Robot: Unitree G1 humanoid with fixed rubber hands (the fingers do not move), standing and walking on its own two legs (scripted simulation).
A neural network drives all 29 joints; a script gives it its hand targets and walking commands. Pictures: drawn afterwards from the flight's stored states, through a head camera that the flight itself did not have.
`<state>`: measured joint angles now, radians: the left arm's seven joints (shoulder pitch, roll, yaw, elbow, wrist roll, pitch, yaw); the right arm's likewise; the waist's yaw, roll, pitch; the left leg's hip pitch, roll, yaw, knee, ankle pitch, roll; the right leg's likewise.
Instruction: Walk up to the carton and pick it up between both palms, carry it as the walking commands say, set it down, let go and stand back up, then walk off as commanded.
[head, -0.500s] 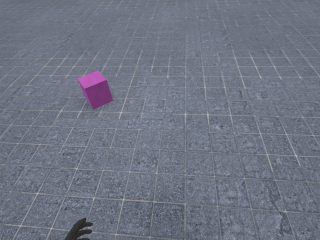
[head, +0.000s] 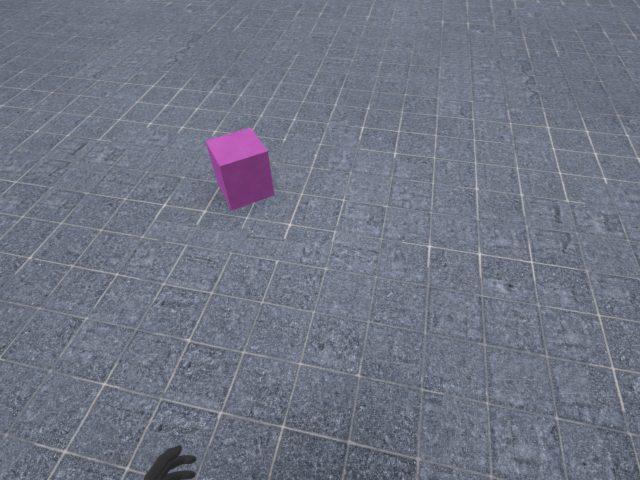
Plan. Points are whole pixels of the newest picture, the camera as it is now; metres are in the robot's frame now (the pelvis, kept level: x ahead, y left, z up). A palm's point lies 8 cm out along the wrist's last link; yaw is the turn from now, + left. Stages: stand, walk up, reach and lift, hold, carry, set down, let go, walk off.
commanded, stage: walk up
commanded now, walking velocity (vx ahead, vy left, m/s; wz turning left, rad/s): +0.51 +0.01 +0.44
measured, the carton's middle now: (241, 169) +1.45 +0.37 -0.63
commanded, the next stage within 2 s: none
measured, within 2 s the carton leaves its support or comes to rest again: neither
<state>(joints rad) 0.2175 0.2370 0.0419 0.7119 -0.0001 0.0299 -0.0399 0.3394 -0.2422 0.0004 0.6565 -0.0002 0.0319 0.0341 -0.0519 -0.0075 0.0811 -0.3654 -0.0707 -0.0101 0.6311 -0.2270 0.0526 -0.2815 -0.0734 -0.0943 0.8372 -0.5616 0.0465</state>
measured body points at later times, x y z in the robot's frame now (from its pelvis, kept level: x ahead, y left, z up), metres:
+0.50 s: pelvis +0.22 +0.07 +0.00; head +0.25 +0.10 +0.44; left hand +0.25 +0.33 -0.15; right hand +0.35 -0.17 -0.11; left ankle +0.23 +0.16 -0.72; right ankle +0.15 -0.08 -0.64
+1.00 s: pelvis +0.46 +0.08 +0.00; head +0.49 +0.07 +0.45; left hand +0.48 +0.33 -0.12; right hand +0.62 -0.13 -0.13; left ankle +0.48 +0.22 -0.67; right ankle +0.47 -0.06 -0.72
